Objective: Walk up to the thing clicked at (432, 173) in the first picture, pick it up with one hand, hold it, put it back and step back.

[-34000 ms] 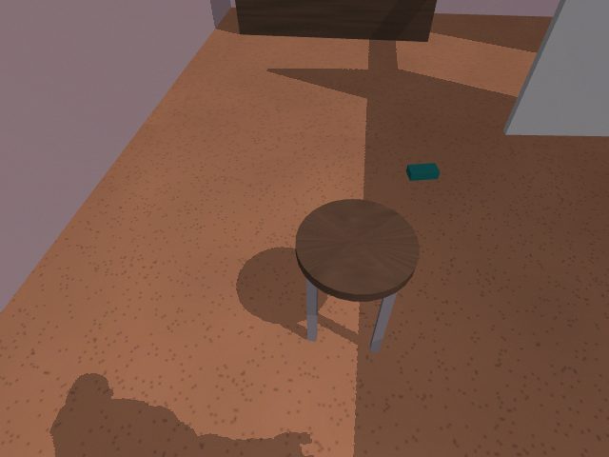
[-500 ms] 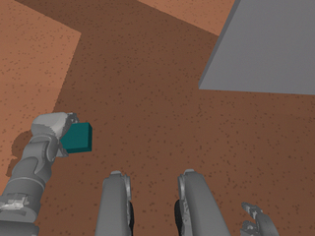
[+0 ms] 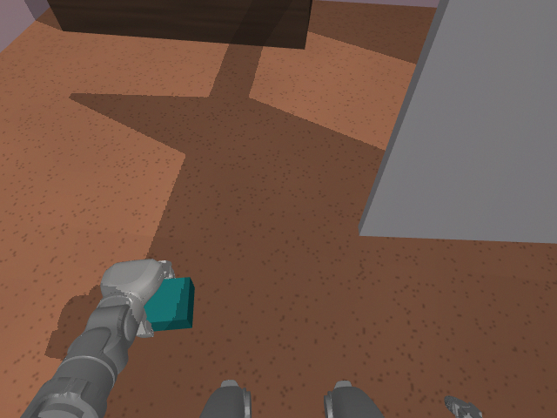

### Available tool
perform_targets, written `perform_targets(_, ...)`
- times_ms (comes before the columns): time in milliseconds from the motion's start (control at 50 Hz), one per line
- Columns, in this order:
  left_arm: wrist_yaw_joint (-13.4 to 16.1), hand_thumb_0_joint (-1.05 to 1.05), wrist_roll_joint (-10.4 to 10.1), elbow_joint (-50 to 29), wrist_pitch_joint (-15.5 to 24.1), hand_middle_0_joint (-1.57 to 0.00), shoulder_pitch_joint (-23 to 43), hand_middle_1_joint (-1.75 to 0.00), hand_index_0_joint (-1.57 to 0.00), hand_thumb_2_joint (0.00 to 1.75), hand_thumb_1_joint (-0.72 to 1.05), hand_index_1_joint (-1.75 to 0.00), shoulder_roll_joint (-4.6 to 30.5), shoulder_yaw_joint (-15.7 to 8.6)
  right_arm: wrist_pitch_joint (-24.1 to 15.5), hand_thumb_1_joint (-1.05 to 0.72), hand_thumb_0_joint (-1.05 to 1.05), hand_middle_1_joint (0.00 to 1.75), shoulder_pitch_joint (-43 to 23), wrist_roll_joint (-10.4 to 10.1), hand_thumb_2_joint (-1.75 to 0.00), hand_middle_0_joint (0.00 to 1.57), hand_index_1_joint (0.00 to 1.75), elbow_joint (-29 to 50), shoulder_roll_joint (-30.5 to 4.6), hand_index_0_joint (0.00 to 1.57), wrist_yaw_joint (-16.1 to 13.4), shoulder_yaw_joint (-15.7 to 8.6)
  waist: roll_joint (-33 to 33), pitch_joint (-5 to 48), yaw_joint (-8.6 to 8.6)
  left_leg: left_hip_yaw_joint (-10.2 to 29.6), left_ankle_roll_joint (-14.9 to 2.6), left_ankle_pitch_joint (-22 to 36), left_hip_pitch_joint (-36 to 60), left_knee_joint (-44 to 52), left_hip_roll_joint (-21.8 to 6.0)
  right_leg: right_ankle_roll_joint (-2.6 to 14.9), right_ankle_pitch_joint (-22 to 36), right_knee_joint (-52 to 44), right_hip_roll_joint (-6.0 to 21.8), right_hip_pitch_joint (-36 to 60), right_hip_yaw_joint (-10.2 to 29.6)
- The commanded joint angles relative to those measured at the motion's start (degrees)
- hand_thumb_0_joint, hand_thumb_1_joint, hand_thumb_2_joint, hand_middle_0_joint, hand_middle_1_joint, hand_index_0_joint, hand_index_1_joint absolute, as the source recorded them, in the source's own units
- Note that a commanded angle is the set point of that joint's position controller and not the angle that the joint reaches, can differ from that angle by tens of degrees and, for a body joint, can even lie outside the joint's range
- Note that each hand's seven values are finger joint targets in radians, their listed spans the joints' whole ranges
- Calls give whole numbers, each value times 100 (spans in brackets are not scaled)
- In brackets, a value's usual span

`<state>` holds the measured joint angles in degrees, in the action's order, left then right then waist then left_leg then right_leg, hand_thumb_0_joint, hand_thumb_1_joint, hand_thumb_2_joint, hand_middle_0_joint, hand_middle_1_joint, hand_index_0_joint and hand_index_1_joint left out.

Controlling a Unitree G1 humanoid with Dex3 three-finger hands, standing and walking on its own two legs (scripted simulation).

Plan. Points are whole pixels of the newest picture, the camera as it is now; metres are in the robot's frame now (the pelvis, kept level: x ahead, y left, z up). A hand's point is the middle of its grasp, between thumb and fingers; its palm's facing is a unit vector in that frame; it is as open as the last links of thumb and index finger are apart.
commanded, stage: lift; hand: left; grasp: from above
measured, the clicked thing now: (149, 305) +0.33 +0.24 -0.12
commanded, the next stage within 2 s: hold in 0.34 s
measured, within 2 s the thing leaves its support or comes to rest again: neither
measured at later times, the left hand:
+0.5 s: hand (138, 274) +0.35 +0.22 -0.02, palm faces -0.46 -0.06 -0.89, open 10.1 cm
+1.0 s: hand (131, 259) +0.35 +0.22 +0.02, palm faces -0.47 -0.04 -0.88, open 10.1 cm
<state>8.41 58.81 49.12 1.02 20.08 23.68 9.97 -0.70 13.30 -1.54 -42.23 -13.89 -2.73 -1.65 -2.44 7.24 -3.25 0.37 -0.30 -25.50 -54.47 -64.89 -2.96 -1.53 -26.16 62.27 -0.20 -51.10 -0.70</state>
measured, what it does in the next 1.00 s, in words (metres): rises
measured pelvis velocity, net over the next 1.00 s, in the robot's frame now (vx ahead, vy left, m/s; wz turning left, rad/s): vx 0.05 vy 0.00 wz -0.01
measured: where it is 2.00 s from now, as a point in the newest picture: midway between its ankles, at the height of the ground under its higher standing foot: outside the picture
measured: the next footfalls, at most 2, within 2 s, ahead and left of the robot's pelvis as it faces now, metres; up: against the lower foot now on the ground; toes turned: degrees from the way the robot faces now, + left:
none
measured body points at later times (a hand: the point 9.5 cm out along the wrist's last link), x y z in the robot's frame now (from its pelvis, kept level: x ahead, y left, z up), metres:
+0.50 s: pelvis +0.04 +0.00 +0.06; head +0.08 -0.01 +0.51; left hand +0.37 +0.22 +0.03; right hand +0.13 -0.27 -0.07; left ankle +0.06 +0.11 -0.65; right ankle +0.04 -0.14 -0.65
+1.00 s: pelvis +0.05 +0.00 +0.08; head +0.07 -0.01 +0.53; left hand +0.37 +0.22 +0.07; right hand +0.16 -0.27 -0.04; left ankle +0.06 +0.11 -0.65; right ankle +0.04 -0.14 -0.65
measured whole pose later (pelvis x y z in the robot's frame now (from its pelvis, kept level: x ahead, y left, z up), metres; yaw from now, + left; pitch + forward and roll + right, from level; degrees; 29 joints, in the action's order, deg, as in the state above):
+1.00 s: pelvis +0.05 +0.00 +0.08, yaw -1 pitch +5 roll -1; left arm 2.5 58.4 44.1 0.2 16.7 22.3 12.4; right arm 4.1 13.5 -2.6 -40.1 -14.8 -2.0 -3.3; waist -2.0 3.0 -1.0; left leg -2.7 -0.3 -17.1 -22.3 -34.5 -1.7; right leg -1.7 -17.6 33.0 0.9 -20.3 1.5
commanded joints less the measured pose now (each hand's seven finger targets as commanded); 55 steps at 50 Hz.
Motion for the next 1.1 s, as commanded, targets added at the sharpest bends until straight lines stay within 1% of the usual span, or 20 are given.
perform_targets(0,380,0,-12,-968,-63,-101,1887,-60,-101,74,64,-60,1203,-488,-187,-90,0,30,182,12,-90,20,30,504,-861,20,-43,-309,-175,1807,-40,30,15,910,2119,1433,235,224,894,-1376,-215,1037,-9)
perform_targets(40,400,0,1,-979,-98,-102,1803,-59,-101,75,63,-60,1204,-496,-161,-89,0,30,200,13,-90,20,30,537,-870,20,-38,-325,-176,1803,13,-7,13,1092,2294,1568,265,204,1077,-1551,-197,1297,22)
perform_targets(100,412,0,-30,-833,-171,-101,1703,-58,-100,75,62,-59,1137,-476,-99,-89,0,30,211,6,-90,20,30,539,-877,20,-22,-326,-13,1657,-25,-36,3,1252,2493,1770,274,184,1258,-1782,-187,1503,40)
perform_targets(300,286,0,-108,-1029,-151,-100,1710,-56,-99,73,60,-57,938,-323,-25,-89,0,30,197,-23,-90,20,30,588,-852,20,-19,-380,-97,1405,33,-55,48,1525,3204,2491,280,200,1444,-2388,-193,2104,30)
perform_targets(400,255,0,-92,-1123,-130,-102,1740,-57,-102,76,64,-58,1006,-342,-1,-89,0,30,188,-46,-90,20,30,597,-878,20,-23,-409,-33,1343,51,-114,47,1790,3462,2683,293,194,1689,-2606,-195,2364,61)
perform_targets(460,225,0,-100,-1258,-104,-98,1821,-59,-99,70,62,-58,1103,-394,1,-89,0,30,164,-55,-89,20,30,601,-894,20,-30,-433,-77,1414,74,-123,60,2015,3642,2770,312,186,1897,-2680,-183,2556,71)
perform_targets(480,205,0,-50,-1137,-116,-99,1674,-58,-99,71,61,-58,1098,-359,14,-89,0,30,104,-68,-90,20,30,612,-889,20,-36,-424,32,1276,118,-133,47,2045,3666,2822,318,179,1921,-2759,-181,2582,74)
perform_targets(500,170,0,-43,-1237,-104,-99,1772,-58,-100,70,62,-57,994,-289,16,-89,0,30,128,-71,-90,20,30,611,-872,20,-30,-420,44,1309,56,-155,38,2059,3678,2844,326,177,1968,-2784,-180,2648,103)
perform_targets(560,107,0,-106,-1198,-113,-102,1704,-59,-102,72,66,-59,1022,-329,29,-89,0,30,162,-70,-89,20,30,593,-916,20,-18,-455,70,1415,95,-163,42,2482,3898,2876,301,174,2309,-2799,-183,2826,71)
perform_targets(640,-15,0,-85,-1223,-114,-102,1612,-61,-103,75,66,-61,936,-245,79,-89,0,30,110,-80,-90,20,30,642,-898,20,-3,-441,139,1248,116,-189,21,2627,3965,2991,322,154,2490,-2932,-185,2967,83)
perform_targets(760,-190,0,-80,-1536,-85,-103,1678,-59,-103,75,67,-59,1124,-340,160,-89,0,30,37,-103,-90,20,30,757,-915,20,2,-446,61,1358,196,-251,-15,2909,4180,3130,337,146,2790,-3058,-167,3335,101)
perform_targets(780,-217,0,-68,-1426,-93,-103,1590,-61,-104,75,67,-61,1054,-303,173,-89,0,30,20,-102,-90,20,30,760,-897,20,4,-438,125,1303,169,-252,-32,2997,4174,3123,338,129,2912,-3064,-170,3330,108)
perform_targets(820,-261,0,-66,-1479,-91,-103,1506,-60,-102,77,65,-60,973,-246,200,-89,0,30,20,-105,-90,20,30,779,-897,20,12,-439,131,1196,165,-261,-33,3024,4231,3180,334,139,2900,-3110,-167,3343,99)
perform_targets(860,-284,0,-45,-1635,-71,-102,1604,-60,-102,75,66,-60,1153,-373,223,-89,0,30,13,-105,-89,20,30,800,-920,20,12,-449,-2,1270,226,-242,-12,3048,4307,3256,310,171,2826,-3143,-190,3385,78)
perform_targets(900,-332,0,-56,-1614,-70,-103,1550,-59,-103,75,67,-59,1061,-297,256,-89,0,30,-48,-106,-90,20,30,851,-920,20,17,-451,33,1164,206,-252,-19,3040,4387,3318,298,165,2803,-3217,-190,3380,65)
perform_targets(920,-350,0,-64,-1770,-62,-103,1669,-60,-104,75,68,-60,1011,-244,262,-89,0,30,-77,-111,-89,20,30,864,-910,20,13,-438,17,1196,181,-266,-32,2988,4403,3327,313,156,2803,-3239,-181,3401,88)
perform_targets(960,-367,0,-59,-1546,-86,-102,1427,-59,-102,75,65,-59,945,-215,275,-89,0,30,-87,-113,-90,20,30,873,-913,20,13,-420,169,988,173,-262,-40,2878,4315,3403,315,157,2737,-3302,-178,3414,78)
perform_targets(1020,-393,0,-70,-1647,-79,-101,1530,-60,-101,76,65,-60,1146,-353,309,-89,0,30,-149,-117,-90,20,30,908,-937,20,11,-430,93,1007,261,-248,-21,2746,4356,3518,300,181,2547,-3385,-184,3510,51)
perform_targets(1040,-422,0,-74,-1794,-64,-102,1580,-60,-102,77,65,-60,1045,-267,314,-89,0,30,-195,-128,-90,20,30,960,-915,20,14,-412,13,1037,247,-277,-17,2705,4429,3547,310,190,2520,-3390,-175,3518,72)
perform_targets(1080,-424,0,-81,-1782,-68,-102,1540,-60,-102,76,65,-60,1034,-276,326,-89,0,30,-216,-126,-90,20,30,970,-928,20,6,-404,24,945,211,-251,-14,2565,4416,3604,298,189,2385,-3443,-186,3452,67)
